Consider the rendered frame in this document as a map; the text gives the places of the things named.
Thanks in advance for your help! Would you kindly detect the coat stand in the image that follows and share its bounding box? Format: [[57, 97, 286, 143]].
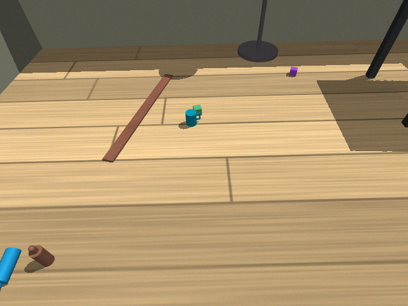
[[238, 0, 278, 62]]

